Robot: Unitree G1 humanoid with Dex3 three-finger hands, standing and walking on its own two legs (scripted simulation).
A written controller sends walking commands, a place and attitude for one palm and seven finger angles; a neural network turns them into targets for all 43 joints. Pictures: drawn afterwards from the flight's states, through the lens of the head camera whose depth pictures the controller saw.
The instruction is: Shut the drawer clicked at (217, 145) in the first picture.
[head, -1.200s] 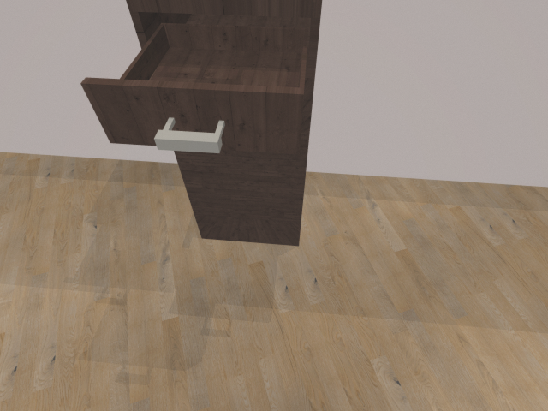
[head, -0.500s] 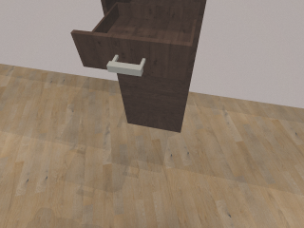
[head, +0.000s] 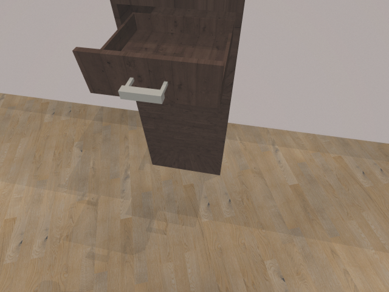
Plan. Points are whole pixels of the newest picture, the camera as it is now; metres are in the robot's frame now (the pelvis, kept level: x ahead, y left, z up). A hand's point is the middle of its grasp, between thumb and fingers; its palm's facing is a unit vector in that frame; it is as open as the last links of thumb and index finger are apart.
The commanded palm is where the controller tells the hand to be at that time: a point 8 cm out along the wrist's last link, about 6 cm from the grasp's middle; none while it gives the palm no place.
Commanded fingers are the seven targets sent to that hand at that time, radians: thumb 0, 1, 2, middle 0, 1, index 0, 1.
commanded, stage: look at it before walking up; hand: left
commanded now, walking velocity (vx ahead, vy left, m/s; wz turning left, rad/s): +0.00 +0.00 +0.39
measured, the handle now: (144, 88) +0.56 +0.16 +0.10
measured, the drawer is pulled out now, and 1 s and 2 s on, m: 0.30 0.30 0.30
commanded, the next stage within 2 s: turn to face it in 0.64 s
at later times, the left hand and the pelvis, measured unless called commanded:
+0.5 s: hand out of the picture -0.01 +0.20 -0.18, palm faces +0.11 -0.97 -0.22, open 7.4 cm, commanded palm none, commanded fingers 0.00 0.90 0.90 -0.20 -0.30 -0.20 -0.30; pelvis +0.00 +0.02 +0.00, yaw +4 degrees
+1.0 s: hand out of the picture +0.02 +0.20 -0.18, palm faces +0.05 -0.97 -0.22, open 7.4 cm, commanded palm none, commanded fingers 0.00 0.90 0.90 -0.20 -0.30 -0.20 -0.30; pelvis +0.00 +0.01 +0.00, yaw +0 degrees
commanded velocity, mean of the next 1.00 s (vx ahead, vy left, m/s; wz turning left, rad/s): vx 0.00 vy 0.00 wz -0.06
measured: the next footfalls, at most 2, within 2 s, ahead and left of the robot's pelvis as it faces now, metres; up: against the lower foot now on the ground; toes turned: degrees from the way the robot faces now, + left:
right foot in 1.84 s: +0.15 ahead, -0.15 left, +0.00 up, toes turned -10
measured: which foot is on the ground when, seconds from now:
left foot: down 0.00-1.00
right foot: down 0.00-1.00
